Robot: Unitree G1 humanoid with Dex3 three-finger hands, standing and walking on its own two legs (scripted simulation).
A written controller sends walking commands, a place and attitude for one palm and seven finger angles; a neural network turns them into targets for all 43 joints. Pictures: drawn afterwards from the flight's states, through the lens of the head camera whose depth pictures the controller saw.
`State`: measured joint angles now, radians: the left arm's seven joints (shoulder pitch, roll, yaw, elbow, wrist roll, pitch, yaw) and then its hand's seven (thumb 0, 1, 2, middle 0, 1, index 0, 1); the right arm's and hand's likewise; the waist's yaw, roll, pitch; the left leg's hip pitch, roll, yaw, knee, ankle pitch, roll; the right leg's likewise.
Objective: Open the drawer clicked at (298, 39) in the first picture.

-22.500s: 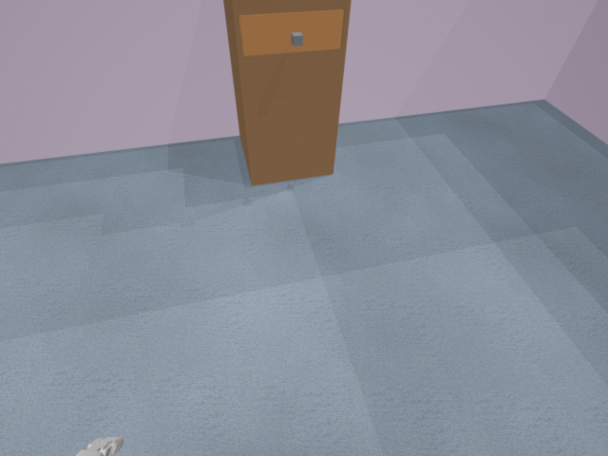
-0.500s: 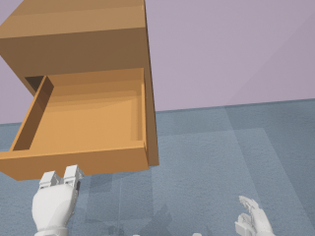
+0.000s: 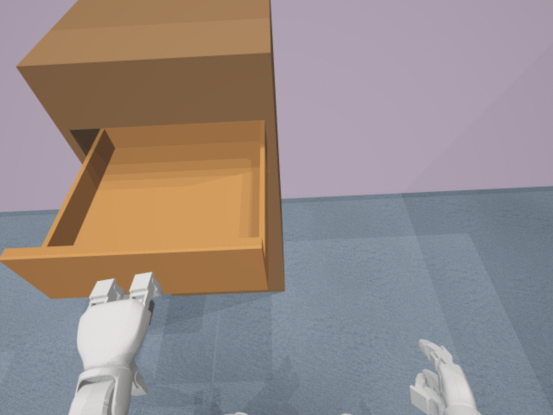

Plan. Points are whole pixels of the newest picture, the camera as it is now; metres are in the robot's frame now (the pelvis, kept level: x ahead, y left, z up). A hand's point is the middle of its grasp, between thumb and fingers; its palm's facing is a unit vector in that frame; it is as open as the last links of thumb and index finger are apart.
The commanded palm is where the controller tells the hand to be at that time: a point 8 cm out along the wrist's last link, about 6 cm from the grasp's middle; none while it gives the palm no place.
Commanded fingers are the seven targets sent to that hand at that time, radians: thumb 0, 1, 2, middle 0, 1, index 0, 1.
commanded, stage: lift the hand off the handle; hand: left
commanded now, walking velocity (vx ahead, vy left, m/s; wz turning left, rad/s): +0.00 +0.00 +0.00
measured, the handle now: (139, 298) +0.27 +0.25 -0.01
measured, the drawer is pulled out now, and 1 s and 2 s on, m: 0.30 0.30 0.30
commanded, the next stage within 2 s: draw the hand back to the body in 1.52 s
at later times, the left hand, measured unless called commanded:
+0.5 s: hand (129, 317) +0.24 +0.25 +0.01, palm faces +0.04 -0.05 -1.00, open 13.4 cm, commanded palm +0.22 +0.24 +0.07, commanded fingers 0.00 -0.50 0.30 -0.30 -1.20 -0.30 -1.20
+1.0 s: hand (107, 284) +0.25 +0.25 +0.09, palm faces +0.10 -0.07 -0.99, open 13.6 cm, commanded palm +0.22 +0.25 +0.14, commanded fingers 0.00 -0.50 0.30 -0.30 -1.20 -0.30 -1.20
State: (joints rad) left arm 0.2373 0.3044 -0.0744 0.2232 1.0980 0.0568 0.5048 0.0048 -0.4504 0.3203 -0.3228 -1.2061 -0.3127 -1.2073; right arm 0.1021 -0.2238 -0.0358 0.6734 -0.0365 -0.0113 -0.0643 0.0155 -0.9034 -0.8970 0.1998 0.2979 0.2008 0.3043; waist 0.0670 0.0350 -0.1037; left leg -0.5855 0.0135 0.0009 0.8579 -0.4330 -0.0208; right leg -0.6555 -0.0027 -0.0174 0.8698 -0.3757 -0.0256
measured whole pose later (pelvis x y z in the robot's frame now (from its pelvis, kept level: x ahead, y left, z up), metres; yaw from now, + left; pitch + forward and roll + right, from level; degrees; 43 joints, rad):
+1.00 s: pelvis +0.03 +0.01 +0.03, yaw +0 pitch +2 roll +0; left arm 0.27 0.38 -0.09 -0.12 1.01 0.13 0.28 0.00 -0.49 0.30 -0.32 -1.20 -0.37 -1.22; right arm 0.06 -0.22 0.00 0.66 -0.03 0.03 -0.05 0.02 -0.90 -0.90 0.20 0.30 0.20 0.30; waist 0.12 0.08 -0.04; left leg -0.27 0.01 0.00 0.59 -0.36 -0.01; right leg -0.34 -0.01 -0.02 0.62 -0.32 -0.01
